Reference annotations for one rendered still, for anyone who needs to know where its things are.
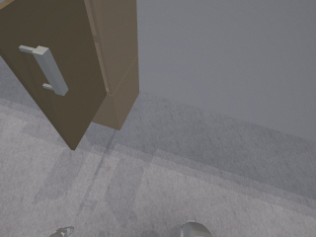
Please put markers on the right robot thigh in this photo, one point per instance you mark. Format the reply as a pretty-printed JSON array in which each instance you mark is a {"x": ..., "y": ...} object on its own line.
[{"x": 194, "y": 229}]

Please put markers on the cupboard door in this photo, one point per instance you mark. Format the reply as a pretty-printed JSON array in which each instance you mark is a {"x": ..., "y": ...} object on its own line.
[{"x": 62, "y": 26}]

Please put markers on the handle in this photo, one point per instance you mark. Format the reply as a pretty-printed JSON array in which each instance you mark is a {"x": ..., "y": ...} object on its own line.
[{"x": 49, "y": 68}]

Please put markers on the robot left hand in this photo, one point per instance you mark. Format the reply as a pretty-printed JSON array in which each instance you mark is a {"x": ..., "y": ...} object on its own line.
[{"x": 63, "y": 232}]

